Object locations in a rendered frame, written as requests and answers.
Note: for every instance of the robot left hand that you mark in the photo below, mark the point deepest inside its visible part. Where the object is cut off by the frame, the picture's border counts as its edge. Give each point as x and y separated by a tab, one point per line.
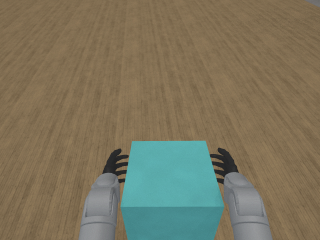
111	164

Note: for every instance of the robot right forearm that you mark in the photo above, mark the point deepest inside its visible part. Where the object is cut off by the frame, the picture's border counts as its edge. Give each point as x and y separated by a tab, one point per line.
248	216

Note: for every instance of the carton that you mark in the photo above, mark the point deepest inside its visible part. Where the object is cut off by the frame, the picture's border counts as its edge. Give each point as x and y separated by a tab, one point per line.
171	192

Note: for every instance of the robot left forearm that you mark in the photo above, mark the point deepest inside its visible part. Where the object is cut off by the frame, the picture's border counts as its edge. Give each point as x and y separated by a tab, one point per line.
99	216

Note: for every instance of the robot right hand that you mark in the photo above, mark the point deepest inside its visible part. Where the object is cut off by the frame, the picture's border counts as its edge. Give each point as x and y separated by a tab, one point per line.
228	164

